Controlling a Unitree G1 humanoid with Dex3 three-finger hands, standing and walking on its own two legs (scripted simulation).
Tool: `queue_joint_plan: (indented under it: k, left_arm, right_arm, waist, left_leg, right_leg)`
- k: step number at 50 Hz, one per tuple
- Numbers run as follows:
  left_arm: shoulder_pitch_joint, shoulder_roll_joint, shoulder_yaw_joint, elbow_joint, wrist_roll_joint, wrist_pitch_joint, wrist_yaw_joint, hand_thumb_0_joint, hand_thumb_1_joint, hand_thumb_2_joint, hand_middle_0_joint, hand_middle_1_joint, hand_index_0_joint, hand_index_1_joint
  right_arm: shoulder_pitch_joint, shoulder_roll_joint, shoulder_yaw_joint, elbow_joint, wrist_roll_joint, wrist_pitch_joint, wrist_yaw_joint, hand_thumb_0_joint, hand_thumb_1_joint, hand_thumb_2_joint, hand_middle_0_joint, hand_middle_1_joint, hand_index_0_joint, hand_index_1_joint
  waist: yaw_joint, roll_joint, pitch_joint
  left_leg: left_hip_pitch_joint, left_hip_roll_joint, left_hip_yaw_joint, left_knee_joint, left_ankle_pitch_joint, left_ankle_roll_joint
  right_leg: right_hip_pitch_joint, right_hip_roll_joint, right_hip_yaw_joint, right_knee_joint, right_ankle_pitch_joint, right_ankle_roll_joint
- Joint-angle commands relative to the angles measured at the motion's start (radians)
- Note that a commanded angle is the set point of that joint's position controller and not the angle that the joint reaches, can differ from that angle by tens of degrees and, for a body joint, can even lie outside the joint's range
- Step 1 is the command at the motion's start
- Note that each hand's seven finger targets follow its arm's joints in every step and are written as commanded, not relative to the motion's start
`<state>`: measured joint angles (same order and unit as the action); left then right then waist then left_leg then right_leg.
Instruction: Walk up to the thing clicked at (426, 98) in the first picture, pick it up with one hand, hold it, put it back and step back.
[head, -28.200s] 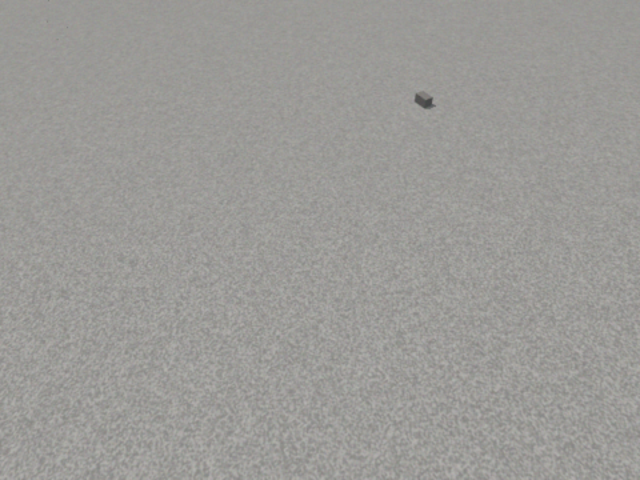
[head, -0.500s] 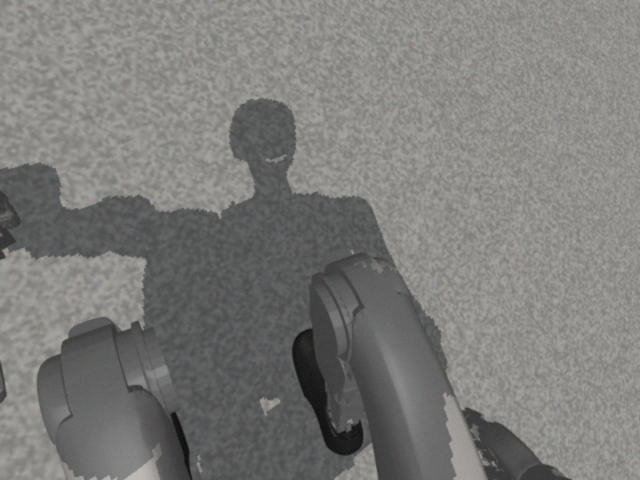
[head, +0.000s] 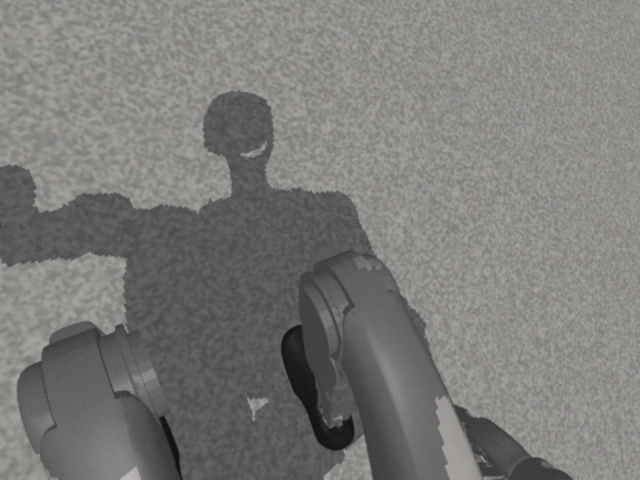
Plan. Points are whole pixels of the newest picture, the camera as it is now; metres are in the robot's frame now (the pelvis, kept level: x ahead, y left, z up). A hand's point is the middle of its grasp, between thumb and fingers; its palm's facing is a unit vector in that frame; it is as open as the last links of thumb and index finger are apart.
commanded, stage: rest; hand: left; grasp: from above
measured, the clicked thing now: out of the picture +0.43 +0.34 -0.27
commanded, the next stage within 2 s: open in 0.12 s
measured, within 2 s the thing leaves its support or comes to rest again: neither
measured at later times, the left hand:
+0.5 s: hand out of the picture +0.42 +0.31 -0.24, palm faces -0.45 -0.13 -0.88, open 7.6 cm
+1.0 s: hand out of the picture +0.42 +0.32 -0.24, palm faces -0.46 -0.14 -0.88, open 11.7 cm
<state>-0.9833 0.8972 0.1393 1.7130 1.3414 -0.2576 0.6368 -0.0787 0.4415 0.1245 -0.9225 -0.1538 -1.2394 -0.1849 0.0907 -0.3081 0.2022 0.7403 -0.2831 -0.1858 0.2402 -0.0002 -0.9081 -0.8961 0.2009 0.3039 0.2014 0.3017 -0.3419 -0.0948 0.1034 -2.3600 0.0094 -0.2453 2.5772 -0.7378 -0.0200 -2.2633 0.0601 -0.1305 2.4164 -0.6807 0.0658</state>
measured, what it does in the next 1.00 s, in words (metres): stands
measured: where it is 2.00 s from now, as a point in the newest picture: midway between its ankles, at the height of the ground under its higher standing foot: (250, 448)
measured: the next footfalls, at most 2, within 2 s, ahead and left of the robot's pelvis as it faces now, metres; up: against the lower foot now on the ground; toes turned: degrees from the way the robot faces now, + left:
none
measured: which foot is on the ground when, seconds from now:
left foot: down 0.00-1.00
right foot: down 0.00-1.00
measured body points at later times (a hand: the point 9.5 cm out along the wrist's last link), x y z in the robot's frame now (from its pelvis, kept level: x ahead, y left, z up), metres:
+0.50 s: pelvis +0.00 +0.00 +0.00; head +0.25 +0.12 +0.35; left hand +0.44 +0.32 -0.19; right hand +0.06 -0.26 -0.07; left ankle +0.06 +0.13 -0.26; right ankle +0.11 -0.12 -0.26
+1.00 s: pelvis +0.00 +0.00 +0.00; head +0.26 +0.12 +0.35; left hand +0.44 +0.32 -0.19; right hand +0.06 -0.25 -0.06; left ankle +0.06 +0.13 -0.26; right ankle +0.11 -0.12 -0.26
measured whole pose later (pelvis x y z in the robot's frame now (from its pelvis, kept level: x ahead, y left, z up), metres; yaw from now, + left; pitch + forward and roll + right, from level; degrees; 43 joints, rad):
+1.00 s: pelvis +0.00 +0.00 +0.00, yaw -1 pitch +27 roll -14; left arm -1.00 0.95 0.12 1.74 1.32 -0.25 0.63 0.00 -0.12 0.68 -0.44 -0.62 -0.43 -0.63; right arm 0.08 -0.33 0.25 0.71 -0.29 -0.22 0.27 0.00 -0.90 -0.89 0.20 0.30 0.20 0.30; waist -0.36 -0.11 0.13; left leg -2.35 0.01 -0.26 2.58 -0.73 -0.02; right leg -2.24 0.06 -0.15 2.40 -0.67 0.07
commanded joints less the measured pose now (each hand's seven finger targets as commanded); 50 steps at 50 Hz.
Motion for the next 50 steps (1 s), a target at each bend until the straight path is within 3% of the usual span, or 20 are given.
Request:
queue_joint_plan:
  k: [1, 5, 7, 8, 11, 16, 17, 18, 23, 26, 30, 34, 36, 37, 38, 39, 41, 44, 46, 50]
  left_arm:
    - [-0.251, 0.226, 0.006, -0.068, -0.004, 0.001, 0.043, 0.0, 0.936, 0.29, -1.26, -0.212, -1.275, -0.197]
    - [-0.253, 0.227, 0.002, -0.065, -0.005, -0.003, 0.051, 0.0, 0.909, 0.298, -1.246, -0.204, -1.257, -0.194]
    - [-0.262, 0.193, -0.034, -0.049, -0.012, -0.003, 0.048, 0.0, 0.914, 0.289, -1.246, -0.213, -1.259, -0.2]
    - [-0.258, 0.223, -0.013, -0.046, -0.011, -0.004, 0.054, 0.0, 0.904, 0.286, -1.233, -0.224, -1.249, -0.209]
    - [-0.255, 0.228, -0.022, -0.026, -0.002, -0.002, 0.05, 0.0, 0.902, 0.304, -1.247, -0.212, -1.256, -0.204]
    - [-0.264, 0.24, -0.016, -0.031, -0.005, -0.002, 0.052, 0.0, 0.502, 0.255, -0.865, -0.26, -0.883, -0.243]
    - [-0.286, 0.201, -0.054, -0.041, -0.012, -0.005, 0.05, 0.0, 0.422, 0.265, -0.83, -0.278, -0.847, -0.262]
    - [-0.273, 0.238, -0.025, -0.031, -0.012, -0.004, 0.056, 0.0, 0.342, 0.297, -0.807, -0.292, -0.82, -0.28]
    - [-0.274, 0.245, -0.021, -0.05, -0.019, -0.002, 0.054, 0.0, 0.187, 0.423, -0.71, -0.359, -0.707, -0.363]
    - [-0.28, 0.247, -0.023, -0.053, -0.021, -0.001, 0.052, 0.0, 0.138, 0.462, -0.665, -0.401, -0.661, -0.406]
    - [-0.283, 0.277, -0.009, -0.081, -0.023, -0.002, 0.058, 0.0, 0.04, 0.535, -0.582, -0.472, -0.576, -0.48]
    - [-0.26, 0.242, -0.023, -0.072, -0.023, 0.007, 0.05, 0.0, -0.022, 0.581, -0.519, -0.539, -0.516, -0.542]
    - [-0.265, 0.242, -0.021, -0.104, -0.034, 0.01, 0.048, 0.0, -0.067, 0.625, -0.484, -0.566, -0.477, -0.573]
    - [-0.25, 0.257, -0.003, -0.07, -0.036, 0.013, 0.046, 0.0, -0.07, 0.62, -0.478, -0.569, -0.473, -0.575]
    - [-0.266, 0.238, -0.027, -0.067, -0.034, 0.011, 0.038, 0.0, -0.075, 0.627, -0.467, -0.584, -0.464, -0.587]
    - [-0.261, 0.252, -0.014, -0.098, -0.037, 0.008, 0.04, 0.0, -0.122, 0.666, -0.439, -0.599, -0.43, -0.609]
    - [-0.254, 0.246, -0.015, -0.061, -0.039, 0.013, 0.035, 0.0, -0.123, 0.671, -0.425, -0.622, -0.421, -0.627]
    - [-0.253, 0.269, 0.003, -0.081, -0.043, 0.003, 0.036, 0.0, -0.17, 0.712, -0.391, -0.65, -0.382, -0.659]
    - [-0.256, 0.235, -0.024, -0.055, -0.038, 0.002, 0.023, 0.0, -0.185, 0.73, -0.373, -0.684, -0.367, -0.691]
    - [-0.273, 0.265, -0.009, -0.094, -0.041, -0.014, 0.025, 0.0, -0.207, 0.763, -0.35, -0.714, -0.342, -0.721]
  right_arm:
    - [0.184, -0.315, -0.082, 0.001, 0.005, -0.009, -0.002, 0.0, -0.907, -0.903, 0.2, 0.3, 0.2, 0.3]
    - [0.177, -0.322, -0.076, -0.004, 0.003, -0.01, -0.001, 0.0, -0.904, -0.903, 0.2, 0.3, 0.2, 0.3]
    - [0.15, -0.319, -0.068, -0.019, 0.001, -0.016, 0.001, 0.0, -0.906, -0.903, 0.2, 0.3, 0.2, 0.3]
    - [0.159, -0.326, -0.069, -0.008, 0.001, -0.015, 0.0, 0.0, -0.906, -0.904, 0.2, 0.3, 0.2, 0.3]
    - [0.171, -0.332, -0.064, -0.01, -0.002, -0.019, 0.004, 0.0, -0.908, -0.904, 0.2, 0.3, 0.2, 0.3]
    - [0.173, -0.336, -0.053, -0.014, -0.004, -0.026, 0.009, 0.0, -0.897, -0.899, 0.201, 0.301, 0.201, 0.301]
    - [0.14, -0.329, -0.053, -0.028, -0.002, -0.029, 0.008, 0.0, -0.896, -0.899, 0.201, 0.301, 0.201, 0.301]
    - [0.159, -0.337, -0.052, -0.015, -0.007, -0.028, 0.007, 0.0, -0.896, -0.899, 0.201, 0.301, 0.201, 0.301]
    - [0.153, -0.334, -0.047, -0.022, -0.004, -0.033, 0.01, 0.0, -0.897, -0.901, 0.201, 0.301, 0.201, 0.301]
    - [0.152, -0.327, -0.035, -0.025, -0.005, -0.039, 0.015, 0.0, -0.897, -0.9, 0.201, 0.301, 0.201, 0.301]
    - [0.153, -0.345, -0.046, -0.018, -0.002, -0.042, 0.014, 0.0, -0.896, -0.901, 0.201, 0.301, 0.201, 0.301]
    - [0.162, -0.337, -0.048, -0.02, -0.008, -0.045, 0.024, 0.0, -0.896, -0.901, 0.201, 0.301, 0.201, 0.301]
    - [0.153, -0.343, -0.051, -0.027, 0.0, -0.043, 0.022, 0.0, -0.895, -0.901, 0.201, 0.301, 0.201, 0.301]
    - [0.163, -0.334, -0.042, -0.021, -0.001, -0.043, 0.025, 0.0, -0.896, -0.901, 0.201, 0.301, 0.201, 0.301]
    - [0.16, -0.346, -0.047, -0.021, -0.003, -0.046, 0.028, 0.0, -0.894, -0.9, 0.201, 0.301, 0.201, 0.301]
    - [0.168, -0.353, -0.054, -0.023, -0.001, -0.042, 0.025, 0.0, -0.894, -0.9, 0.201, 0.301, 0.201, 0.301]
    - [0.171, -0.338, -0.041, -0.024, -0.001, -0.045, 0.029, 0.0, -0.893, -0.899, 0.201, 0.301, 0.201, 0.301]
    - [0.164, -0.34, -0.04, -0.024, 0.002, -0.039, 0.025, 0.0, -0.893, -0.9, 0.201, 0.301, 0.201, 0.301]
    - [0.166, -0.343, -0.045, -0.031, 0.001, -0.04, 0.028, 0.0, -0.894, -0.901, 0.201, 0.301, 0.201, 0.301]
    - [0.167, -0.341, -0.04, -0.03, 0.004, -0.036, 0.02, 0.0, -0.891, -0.9, 0.201, 0.301, 0.201, 0.301]
  waist:
    - [-0.04, 0.443, -0.633]
    - [-0.038, 0.46, -0.623]
    - [-0.045, 0.434, -0.605]
    - [-0.045, 0.442, -0.612]
    - [-0.057, 0.425, -0.601]
    - [-0.058, 0.44, -0.595]
    - [-0.055, 0.433, -0.593]
    - [-0.06, 0.438, -0.601]
    - [-0.054, 0.455, -0.599]
    - [-0.063, 0.443, -0.589]
    - [-0.049, 0.478, -0.598]
    - [-0.058, 0.499, -0.613]
    - [-0.042, 0.499, -0.641]
    - [-0.053, 0.489, -0.616]
    - [-0.068, 0.478, -0.587]
    - [-0.05, 0.492, -0.626]
    - [-0.063, 0.468, -0.582]
    - [-0.049, 0.482, -0.603]
    - [-0.068, 0.441, -0.571]
    - [-0.054, 0.461, -0.596]
  left_leg:
    - [0.474, 0.017, 0.127, -0.26, 0.242, 0.031]
    - [0.484, 0.017, 0.118, -0.283, 0.238, 0.025]
    - [0.467, 0.019, 0.114, -0.272, 0.209, 0.029]
    - [0.469, 0.018, 0.114, -0.278, 0.21, 0.029]
    - [0.458, 0.019, 0.12, -0.258, 0.221, 0.035]
    - [0.475, 0.02, 0.112, -0.273, 0.229, 0.029]
    - [0.461, 0.022, 0.108, -0.272, 0.196, 0.03]
    - [0.467, 0.022, 0.108, -0.276, 0.202, 0.03]
    - [0.479, 0.023, 0.106, -0.274, 0.207, 0.026]
    - [0.461, 0.023, 0.11, -0.258, 0.201, 0.03]
    - [0.469, 0.025, 0.107, -0.274, 0.203, 0.025]
    - [0.505, 0.027, 0.105, -0.271, 0.25, 0.019]
    - [0.514, 0.026, 0.101, -0.277, 0.262, 0.02]
    - [0.507, 0.026, 0.1, -0.27, 0.262, 0.02]
    - [0.486, 0.026, 0.101, -0.264, 0.235, 0.023]
    - [0.508, 0.028, 0.098, -0.281, 0.26, 0.02]
    - [0.48, 0.025, 0.099, -0.27, 0.235, 0.023]
    - [0.484, 0.026, 0.093, -0.285, 0.239, 0.02]
    - [0.454, 0.025, 0.1, -0.27, 0.206, 0.028]
    - [0.476, 0.024, 0.096, -0.283, 0.203, 0.025]
  right_leg:
    - [0.342, 0.033, -0.124, -0.196, 0.281, -0.084]
    - [0.341, 0.035, -0.129, -0.199, 0.271, -0.087]
    - [0.328, 0.038, -0.13, -0.202, 0.251, -0.085]
    - [0.336, 0.037, -0.133, -0.207, 0.251, -0.085]
    - [0.354, 0.038, -0.123, -0.209, 0.269, -0.08]
    - [0.352, 0.038, -0.133, -0.201, 0.269, -0.082]
    - [0.333, 0.042, -0.132, -0.208, 0.242, -0.083]
    - [0.348, 0.04, -0.137, -0.213, 0.247, -0.082]
    - [0.343, 0.038, -0.138, -0.201, 0.251, -0.083]
    - [0.353, 0.037, -0.134, -0.203, 0.252, -0.078]
    - [0.348, 0.038, -0.136, -0.209, 0.244, -0.084]
    - [0.365, 0.042, -0.138, -0.19, 0.289, -0.086]
    - [0.365, 0.042, -0.141, -0.198, 0.296, -0.086]
    - [0.357, 0.036, -0.145, -0.193, 0.299, -0.084]
    - [0.345, 0.036, -0.142, -0.192, 0.279, -0.083]
    - [0.368, 0.042, -0.141, -0.203, 0.295, -0.084]
    - [0.35, 0.037, -0.144, -0.197, 0.277, -0.082]
    - [0.359, 0.038, -0.143, -0.199, 0.273, -0.087]
    - [0.35, 0.039, -0.138, -0.209, 0.251, -0.081]
    - [0.352, 0.037, -0.14, -0.212, 0.242, -0.084]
